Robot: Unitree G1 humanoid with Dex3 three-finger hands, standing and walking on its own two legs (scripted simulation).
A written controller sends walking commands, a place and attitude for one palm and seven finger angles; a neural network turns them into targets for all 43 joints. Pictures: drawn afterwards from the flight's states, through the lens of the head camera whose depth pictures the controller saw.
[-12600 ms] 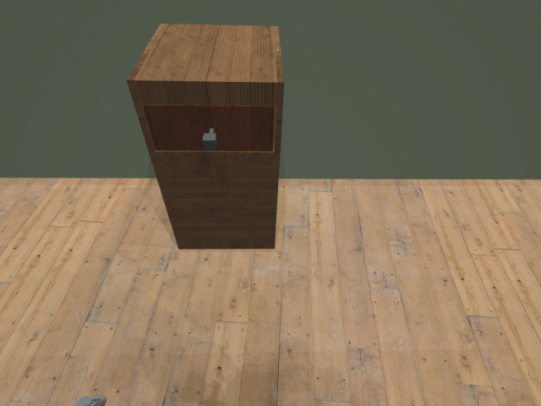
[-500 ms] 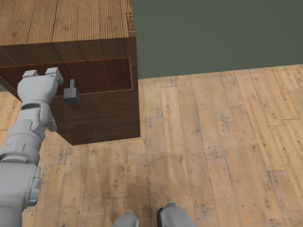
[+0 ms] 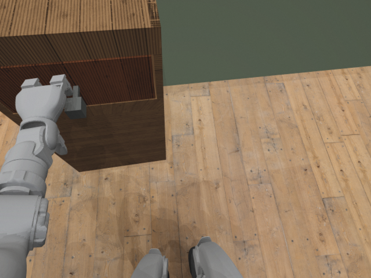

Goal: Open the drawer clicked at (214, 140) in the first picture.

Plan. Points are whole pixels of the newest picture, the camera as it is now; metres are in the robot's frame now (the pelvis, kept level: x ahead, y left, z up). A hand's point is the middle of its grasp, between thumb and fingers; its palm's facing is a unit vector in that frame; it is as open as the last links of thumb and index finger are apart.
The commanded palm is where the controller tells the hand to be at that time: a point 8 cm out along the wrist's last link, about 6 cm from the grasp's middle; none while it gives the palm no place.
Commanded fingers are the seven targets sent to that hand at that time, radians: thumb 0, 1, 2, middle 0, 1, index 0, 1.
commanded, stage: lower the fingers behind the handle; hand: left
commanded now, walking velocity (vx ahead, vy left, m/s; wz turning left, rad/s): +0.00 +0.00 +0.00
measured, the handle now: (76, 101) +0.53 +0.24 -0.04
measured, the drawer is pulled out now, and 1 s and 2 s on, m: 0.00 0.00 0.00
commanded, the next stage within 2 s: close the thumb around the handle in 0.96 s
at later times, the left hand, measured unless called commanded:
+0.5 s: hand (59, 124) +0.47 +0.28 -0.05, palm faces -0.08 +0.00 -1.00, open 14.0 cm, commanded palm +0.47 +0.25 +0.00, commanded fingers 0.00 -0.50 0.30 -0.30 -1.20 -0.30 -1.20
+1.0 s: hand (59, 124) +0.47 +0.28 -0.06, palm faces -0.07 +0.01 -1.00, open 14.0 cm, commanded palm +0.47 +0.26 -0.01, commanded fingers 0.00 -0.50 0.30 -0.30 -1.20 -0.30 -1.20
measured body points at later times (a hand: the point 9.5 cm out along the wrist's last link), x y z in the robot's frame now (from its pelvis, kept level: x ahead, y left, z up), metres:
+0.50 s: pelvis -0.01 -0.01 -0.02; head +0.15 +0.01 +0.40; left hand +0.47 +0.27 +0.00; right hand +0.02 -0.28 -0.15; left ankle -0.03 +0.07 -0.66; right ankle +0.03 -0.10 -0.66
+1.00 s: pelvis -0.03 -0.01 -0.04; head +0.14 +0.00 +0.38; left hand +0.47 +0.28 +0.00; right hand -0.01 -0.29 -0.16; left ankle -0.03 +0.07 -0.66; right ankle +0.03 -0.10 -0.66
